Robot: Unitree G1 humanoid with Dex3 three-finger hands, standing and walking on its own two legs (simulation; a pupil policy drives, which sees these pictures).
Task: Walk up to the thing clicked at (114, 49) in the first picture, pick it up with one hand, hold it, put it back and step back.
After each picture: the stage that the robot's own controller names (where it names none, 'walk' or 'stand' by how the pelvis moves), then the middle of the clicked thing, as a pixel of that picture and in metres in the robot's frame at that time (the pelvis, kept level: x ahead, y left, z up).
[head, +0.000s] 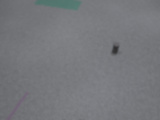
stand; (115, 48) +1.28 -0.37 -0.72
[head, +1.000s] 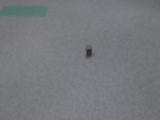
walk; (88, 50) +1.20 +0.01 -0.70
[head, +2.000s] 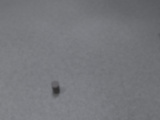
walk; (55, 87) +0.72 +0.25 -0.70
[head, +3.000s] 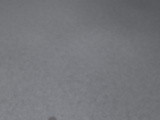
walk; out of the picture +0.40 +0.16 -0.71
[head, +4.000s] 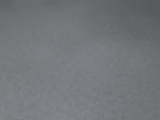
stand; out of the picture +0.32 +0.19 -0.71
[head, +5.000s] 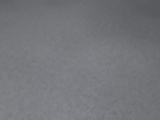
stand; out of the picture +0.32 +0.18 -0.71
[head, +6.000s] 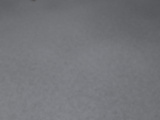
stand; out of the picture +0.34 +0.18 -0.72
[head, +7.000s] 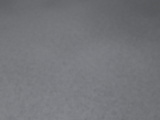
stand; out of the picture +0.31 +0.19 -0.73
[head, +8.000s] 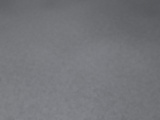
stand; out of the picture +0.31 +0.19 -0.73
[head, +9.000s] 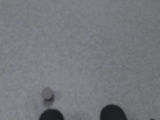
go down; (48, 94) +0.37 +0.16 -0.51
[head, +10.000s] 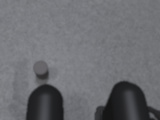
go down; (41, 70) +0.43 +0.17 -0.33
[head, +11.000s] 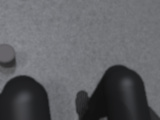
close in; (6, 56) +0.43 +0.19 -0.26
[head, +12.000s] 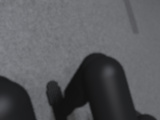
close; out of the picture +0.42 +0.22 -0.23
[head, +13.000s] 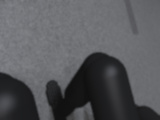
lift; out of the picture +0.41 +0.22 -0.23
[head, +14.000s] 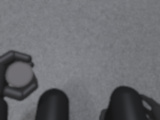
lift; (24, 79) +0.33 +0.20 -0.04
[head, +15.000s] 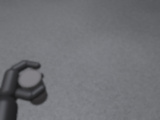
hold; (34, 87) +0.33 +0.17 +0.03
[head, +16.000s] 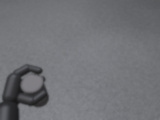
hold; (36, 91) +0.32 +0.17 +0.01
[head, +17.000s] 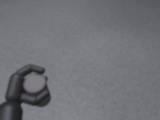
hold; (38, 91) +0.32 +0.16 +0.01
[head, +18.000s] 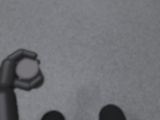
crouch; (31, 74) +0.37 +0.17 -0.06
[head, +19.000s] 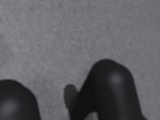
lower; out of the picture +0.44 +0.21 -0.20
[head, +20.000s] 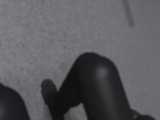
lower; out of the picture +0.44 +0.23 -0.24
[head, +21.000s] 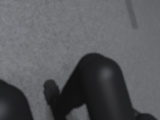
lower; out of the picture +0.43 +0.24 -0.23
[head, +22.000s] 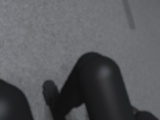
lower; out of the picture +0.43 +0.23 -0.23
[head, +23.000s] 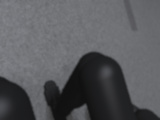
lower; out of the picture +0.43 +0.23 -0.23
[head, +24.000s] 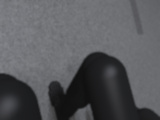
withdraw; out of the picture +0.42 +0.22 -0.23
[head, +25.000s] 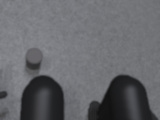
stand; (33, 59) +0.43 +0.17 -0.28
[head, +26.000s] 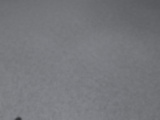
stand; out of the picture +0.35 +0.15 -0.64
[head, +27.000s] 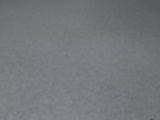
stand; out of the picture +0.35 +0.17 -0.67
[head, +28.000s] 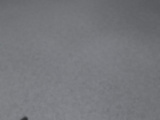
stand; out of the picture +0.35 +0.16 -0.67
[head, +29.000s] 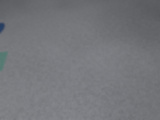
walk; out of the picture +0.37 +0.16 -0.72
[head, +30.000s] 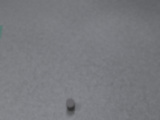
walk; (70, 105) +0.46 +0.10 -0.70
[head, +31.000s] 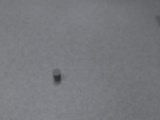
walk; (57, 75) +0.73 +0.18 -0.70
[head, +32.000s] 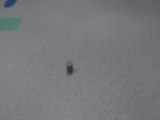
stand; (69, 67) +0.99 +0.16 -0.71
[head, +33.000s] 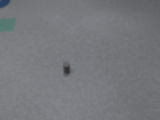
stand; (66, 67) +0.98 +0.17 -0.73
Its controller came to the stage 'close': yes
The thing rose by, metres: 0.73
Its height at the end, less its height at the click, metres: +0.00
